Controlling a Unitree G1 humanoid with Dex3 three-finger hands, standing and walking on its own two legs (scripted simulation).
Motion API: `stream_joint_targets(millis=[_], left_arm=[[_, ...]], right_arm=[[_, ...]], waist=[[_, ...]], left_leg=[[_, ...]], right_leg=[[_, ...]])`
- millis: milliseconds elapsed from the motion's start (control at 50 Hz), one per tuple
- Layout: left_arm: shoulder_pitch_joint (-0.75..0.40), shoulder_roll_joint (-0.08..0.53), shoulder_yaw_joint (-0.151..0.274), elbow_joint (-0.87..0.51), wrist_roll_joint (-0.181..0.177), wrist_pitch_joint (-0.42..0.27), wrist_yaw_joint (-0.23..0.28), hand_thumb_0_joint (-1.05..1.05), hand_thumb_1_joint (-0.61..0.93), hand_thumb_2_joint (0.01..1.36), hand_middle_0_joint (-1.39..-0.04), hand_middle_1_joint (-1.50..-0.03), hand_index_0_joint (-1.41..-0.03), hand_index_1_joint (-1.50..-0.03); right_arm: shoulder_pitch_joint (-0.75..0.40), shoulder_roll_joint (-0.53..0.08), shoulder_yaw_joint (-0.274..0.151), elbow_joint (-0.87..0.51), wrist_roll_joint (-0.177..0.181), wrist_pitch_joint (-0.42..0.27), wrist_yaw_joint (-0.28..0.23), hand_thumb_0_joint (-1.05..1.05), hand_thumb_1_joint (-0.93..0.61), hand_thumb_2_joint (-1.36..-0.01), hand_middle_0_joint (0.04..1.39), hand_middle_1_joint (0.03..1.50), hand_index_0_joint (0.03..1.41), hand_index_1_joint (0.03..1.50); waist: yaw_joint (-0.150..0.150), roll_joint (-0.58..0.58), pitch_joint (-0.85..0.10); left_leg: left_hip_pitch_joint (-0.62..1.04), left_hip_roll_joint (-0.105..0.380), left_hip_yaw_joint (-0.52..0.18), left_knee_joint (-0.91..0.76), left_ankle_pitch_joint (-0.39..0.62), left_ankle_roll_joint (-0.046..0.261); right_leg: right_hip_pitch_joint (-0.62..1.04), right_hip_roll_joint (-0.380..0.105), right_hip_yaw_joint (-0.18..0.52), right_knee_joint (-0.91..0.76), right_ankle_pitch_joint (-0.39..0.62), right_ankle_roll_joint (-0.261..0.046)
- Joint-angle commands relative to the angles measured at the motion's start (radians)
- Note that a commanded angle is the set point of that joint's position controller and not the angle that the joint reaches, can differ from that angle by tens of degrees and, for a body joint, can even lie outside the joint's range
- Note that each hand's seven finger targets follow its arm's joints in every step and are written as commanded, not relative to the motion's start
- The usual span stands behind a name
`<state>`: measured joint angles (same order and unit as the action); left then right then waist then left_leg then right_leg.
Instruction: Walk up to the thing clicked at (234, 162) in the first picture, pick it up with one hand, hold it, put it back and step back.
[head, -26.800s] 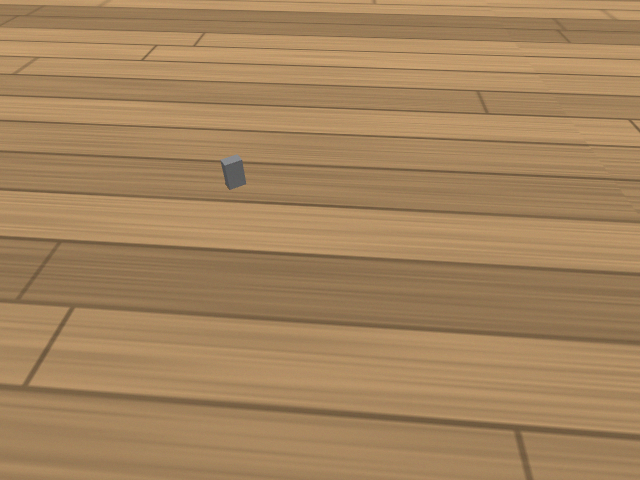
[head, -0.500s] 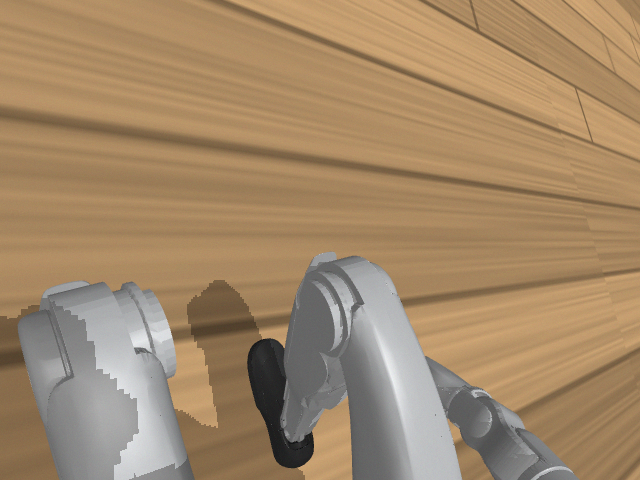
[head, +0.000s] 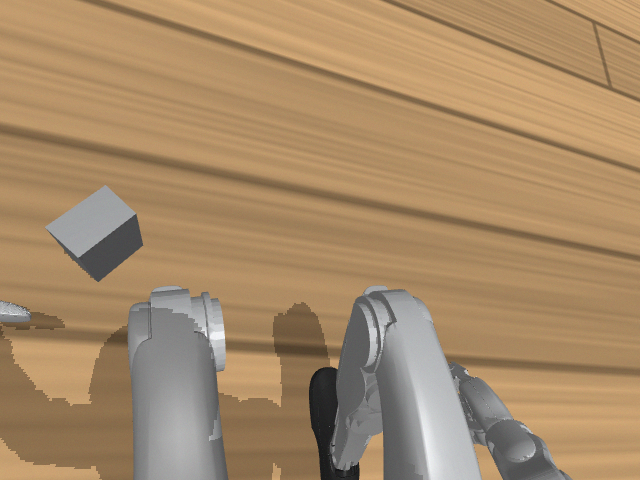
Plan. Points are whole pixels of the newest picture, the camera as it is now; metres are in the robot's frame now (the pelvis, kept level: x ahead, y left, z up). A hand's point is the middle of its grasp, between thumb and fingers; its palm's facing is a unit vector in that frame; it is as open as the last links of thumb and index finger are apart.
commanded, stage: home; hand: left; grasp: from the side
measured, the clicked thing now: (101, 237) +0.42 +0.30 -0.25
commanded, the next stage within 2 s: none
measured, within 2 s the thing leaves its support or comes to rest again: neither
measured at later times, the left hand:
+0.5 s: hand out of the picture +0.25 +0.33 +0.07, palm faces +0.32 -0.83 -0.46, open 17.2 cm
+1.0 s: hand out of the picture +0.23 +0.25 +0.29, palm faces +0.34 -0.88 -0.33, open 17.2 cm
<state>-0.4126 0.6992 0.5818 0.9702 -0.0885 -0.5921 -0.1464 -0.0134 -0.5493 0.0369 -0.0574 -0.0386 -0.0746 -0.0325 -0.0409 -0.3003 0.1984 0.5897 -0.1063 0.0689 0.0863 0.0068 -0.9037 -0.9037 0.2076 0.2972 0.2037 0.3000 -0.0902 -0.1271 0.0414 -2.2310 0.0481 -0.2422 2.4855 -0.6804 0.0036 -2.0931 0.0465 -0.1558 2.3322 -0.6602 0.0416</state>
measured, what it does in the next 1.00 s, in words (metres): rises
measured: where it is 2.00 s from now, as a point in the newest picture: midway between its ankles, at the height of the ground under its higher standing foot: (262, 467)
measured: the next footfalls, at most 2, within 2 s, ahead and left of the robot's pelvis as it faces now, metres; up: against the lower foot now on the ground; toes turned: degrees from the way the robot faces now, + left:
none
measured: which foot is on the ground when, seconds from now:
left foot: down 0.00-1.00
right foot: down 0.00-1.00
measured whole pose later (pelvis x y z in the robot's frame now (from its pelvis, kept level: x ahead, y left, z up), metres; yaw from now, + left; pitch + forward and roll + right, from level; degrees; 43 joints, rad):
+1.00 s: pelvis +0.09 +0.01 +0.37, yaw +12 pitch +14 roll -3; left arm 0.38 0.25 0.03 0.07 -0.03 0.30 0.20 -0.01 -0.50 0.07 -0.06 -0.06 -0.06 -0.06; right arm 0.27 -0.21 0.03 0.49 0.04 -0.04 -0.18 0.01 -0.90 -0.90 0.20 0.30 0.20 0.30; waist -0.04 0.02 -0.17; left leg -0.86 0.05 -0.04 1.14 -0.53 -0.01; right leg -0.79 0.00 -0.06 1.07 -0.52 0.02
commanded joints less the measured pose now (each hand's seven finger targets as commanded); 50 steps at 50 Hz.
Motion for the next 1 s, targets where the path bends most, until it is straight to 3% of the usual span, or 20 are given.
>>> stream_joint_targets(millis=[0, 20, 40, 100, 140, 160, 180, 200, 260, 280, 360, 420, 480, 540, 560, 600, 720, 800, 860, 980], left_arm=[[-0.145, 0.451, 0.127, -0.366, 0.06, 0.062, 0.065, 0.0, -0.562, 0.049, -0.101, -0.046, -0.089, -0.053], [-0.238, 0.497, 0.136, -0.477, 0.071, 0.08, 0.076, 0.0, -0.482, 0.129, -0.067, -0.08, -0.066, -0.081], [-0.218, 0.474, 0.132, -0.512, 0.079, 0.111, 0.087, 0.0, -0.519, 0.074, -0.054, -0.06, -0.053, -0.06], [-0.016, 0.264, 0.039, -0.384, 0.087, 0.224, 0.109, 0.0, -0.523, 0.072, -0.053, -0.059, -0.052, -0.059], [0.034, 0.191, 0.009, -0.382, 0.086, 0.277, 0.122, 0.0, -0.525, 0.071, -0.053, -0.058, -0.052, -0.059], [0.117, 0.115, -0.038, -0.322, 0.088, 0.313, 0.124, 0.0, -0.524, 0.071, -0.054, -0.059, -0.053, -0.059], [0.121, 0.108, -0.048, -0.382, 0.087, 0.337, 0.13, 0.0, -0.525, 0.071, -0.054, -0.059, -0.053, -0.06], [0.132, 0.068, -0.091, -0.409, 0.087, 0.361, 0.132, 0.0, -0.517, 0.076, -0.055, -0.06, -0.054, -0.061], [0.186, 0.053, -0.124, -0.564, 0.083, 0.427, 0.152, 0.0, -0.527, 0.07, -0.055, -0.06, -0.054, -0.06], [0.206, 0.081, -0.111, -0.628, 0.083, 0.448, 0.163, 0.0, -0.531, 0.068, -0.055, -0.059, -0.054, -0.059], [0.274, 0.118, -0.081, -0.79, 0.087, 0.518, 0.211, 0.0, -0.526, 0.07, -0.054, -0.058, -0.053, -0.059], [0.343, 0.093, -0.092, -0.842, 0.085, 0.571, 0.247, 0.0, -0.487, 0.093, -0.058, -0.065, -0.057, -0.066], [0.433, 0.01, -0.139, -0.845, 0.083, 0.619, 0.272, 0.0, -0.486, 0.094, -0.058, -0.065, -0.057, -0.066], [0.49, -0.11, -0.232, -0.848, 0.083, 0.661, 0.287, 0.0, -0.491, 0.091, -0.058, -0.065, -0.057, -0.065], [0.506, -0.114, -0.238, -0.838, 0.083, 0.675, 0.295, 0.0, -0.48, 0.097, -0.059, -0.067, -0.058, -0.067], [0.528, -0.174, -0.294, -0.825, 0.085, 0.7, 0.303, 0.0, -0.488, 0.093, -0.057, -0.065, -0.057, -0.065], [0.579, -0.229, -0.366, -0.867, 0.085, 0.757, 0.331, 0.0, -0.505, 0.082, -0.055, -0.061, -0.054, -0.062], [0.639, -0.278, -0.423, -0.956, 0.08, 0.801, 0.349, 0.0, -0.519, 0.074, -0.053, -0.058, -0.052, -0.059], [0.705, -0.291, -0.437, -0.995, 0.08, 0.827, 0.36, 0.0, -0.528, 0.069, -0.052, -0.057, -0.051, -0.058], [0.817, -0.366, -0.524, -1.155, 0.073, 0.861, 0.359, 0.0, -0.552, 0.054, -0.049, -0.053, -0.048, -0.053]], right_arm=[[0.108, -0.283, -0.17, -0.061, 0.051, 0.009, -0.041, 0.0, -1.003, -0.933, 0.204, 0.303, 0.203, 0.303], [0.127, -0.27, -0.178, -0.051, 0.057, 0.017, -0.044, 0.0, -0.923, -0.902, 0.201, 0.301, 0.201, 0.301], [0.146, -0.251, -0.188, -0.041, 0.064, 0.024, -0.048, 0.0, -0.896, -0.902, 0.201, 0.301, 0.201, 0.301], [0.137, -0.214, -0.209, -0.055, 0.089, 0.024, -0.06, 0.0, -0.896, -0.902, 0.201, 0.301, 0.201, 0.301], [0.154, -0.2, -0.236, -0.062, 0.1, 0.027, -0.065, 0.0, -0.896, -0.902, 0.201, 0.301, 0.201, 0.301], [0.146, -0.199, -0.244, -0.081, 0.105, 0.028, -0.066, 0.0, -0.896, -0.902, 0.201, 0.301, 0.201, 0.301], [0.149, -0.201, -0.255, -0.088, 0.11, 0.029, -0.067, 0.0, -0.895, -0.902, 0.201, 0.301, 0.201, 0.301], [0.154, -0.201, -0.264, -0.095, 0.115, 0.029, -0.068, 0.0, -0.895, -0.902, 0.201, 0.301, 0.201, 0.301], [0.172, -0.196, -0.286, -0.129, 0.134, 0.03, -0.076, 0.0, -0.896, -0.902, 0.201, 0.301, 0.201, 0.301], [0.173, -0.191, -0.289, -0.139, 0.139, 0.028, -0.082, 0.0, -0.895, -0.902, 0.201, 0.301, 0.201, 0.301], [0.173, -0.174, -0.291, -0.173, 0.159, 0.02, -0.115, 0.0, -0.896, -0.902, 0.201, 0.301, 0.201, 0.301], [0.165, -0.135, -0.276, -0.189, 0.164, 0.007, -0.145, 0.0, -0.896, -0.902, 0.201, 0.301, 0.201, 0.301], [0.173, -0.101, -0.264, -0.184, 0.161, -0.016, -0.176, 0.0, -0.896, -0.902, 0.201, 0.301, 0.201, 0.301], [0.2, -0.082, -0.259, -0.168, 0.154, -0.046, -0.201, 0.0, -0.896, -0.902, 0.201, 0.301, 0.201, 0.301], [0.207, -0.08, -0.255, -0.164, 0.154, -0.053, -0.207, 0.0, -0.896, -0.902, 0.201, 0.301, 0.201, 0.301], [0.217, -0.073, -0.254, -0.161, 0.15, -0.072, -0.218, 0.0, -0.896, -0.902, 0.201, 0.301, 0.201, 0.301], [0.236, -0.062, -0.243, -0.181, 0.151, -0.111, -0.244, 0.0, -0.896, -0.902, 0.201, 0.301, 0.201, 0.301], [0.252, -0.051, -0.233, -0.201, 0.149, -0.129, -0.266, 0.0, -0.896, -0.902, 0.201, 0.301, 0.201, 0.301], [0.267, -0.041, -0.229, -0.212, 0.146, -0.139, -0.28, 0.0, -0.896, -0.902, 0.201, 0.301, 0.201, 0.301], [0.276, -0.023, -0.22, -0.255, 0.138, -0.169, -0.295, 0.0, -0.896, -0.902, 0.201, 0.301, 0.201, 0.301]], waist=[[0.068, 0.587, -0.698], [0.063, 0.615, -0.706], [0.066, 0.598, -0.727], [0.053, 0.454, -0.641], [0.052, 0.362, -0.672], [0.048, 0.307, -0.664], [0.058, 0.286, -0.685], [0.046, 0.274, -0.71], [0.067, 0.24, -0.803], [0.08, 0.22, -0.823], [0.1, 0.214, -0.816], [0.1, 0.203, -0.804], [0.101, 0.204, -0.755], [0.075, 0.231, -0.688], [0.078, 0.228, -0.667], [0.054, 0.213, -0.605], [0.055, 0.212, -0.528], [0.048, 0.229, -0.47], [0.059, 0.234, -0.428], [0.055, 0.229, -0.338]], left_leg=[[0.582, 0.021, 0.097, -0.49, 0.027, -0.012], [0.582, 0.019, 0.103, -0.502, 0.014, -0.009], [0.617, 0.018, 0.106, -0.511, 0.038, -0.01], [0.555, 0.004, 0.124, -0.555, 0.001, 0.005], [0.547, -0.004, 0.146, -0.558, 0.015, 0.014], [0.537, -0.007, 0.148, -0.574, 0.014, 0.017], [0.557, -0.009, 0.152, -0.587, 0.022, 0.019], [0.577, -0.009, 0.155, -0.6, 0.033, 0.019], [0.68, -0.012, 0.16, -0.672, 0.071, 0.019], [0.708, -0.012, 0.162, -0.702, 0.072, 0.021], [0.829, -0.01, 0.168, -0.833, 0.06, 0.024], [0.871, -0.02, 0.199, -0.892, 0.1, 0.028], [0.942, -0.026, 0.22, -0.953, 0.169, 0.029], [1.049, -0.027, 0.228, -1.02, 0.248, 0.026], [1.085, -0.025, 0.226, -1.046, 0.272, 0.025], [1.131, -0.023, 0.225, -1.102, 0.279, 0.024], [1.314, -0.023, 0.216, -1.296, 0.298, 0.012], [1.442, -0.025, 0.222, -1.409, 0.336, 0.004], [1.513, -0.026, 0.221, -1.48, 0.371, 0.001], [1.61, -0.028, 0.221, -1.588, 0.393, -0.002]], right_leg=[[0.16, 0.019, -0.025, -0.221, 0.075, -0.086], [0.16, 0.018, -0.014, -0.225, 0.067, -0.09], [0.162, 0.016, -0.005, -0.238, 0.079, -0.092], [0.169, 0.014, 0.01, -0.311, 0.047, -0.091], [0.221, 0.011, 0.026, -0.378, 0.041, -0.087], [0.242, 0.009, 0.026, -0.407, 0.032, -0.084], [0.253, 0.007, 0.032, -0.438, 0.032, -0.084], [0.283, 0.004, 0.037, -0.463, 0.041, -0.081], [0.401, -0.002, 0.049, -0.539, 0.07, -0.074], [0.447, -0.002, 0.055, -0.572, 0.068, -0.073], [0.592, -0.011, 0.088, -0.682, 0.062, -0.07], [0.748, -0.018, 0.126, -0.779, 0.088, -0.063], [0.857, -0.023, 0.151, -0.868, 0.15, -0.059], [0.918, -0.024, 0.148, -0.944, 0.241, -0.061], [0.945, -0.024, 0.144, -0.971, 0.263, -0.061], [0.994, -0.027, 0.142, -1.035, 0.271, -0.059], [1.147, -0.029, 0.114, -1.199, 0.277, -0.063], [1.262, -0.027, 0.106, -1.301, 0.322, -0.059], [1.335, -0.026, 0.097, -1.362, 0.348, -0.058], [1.443, -0.018, 0.079, -1.46, 0.374, -0.055]])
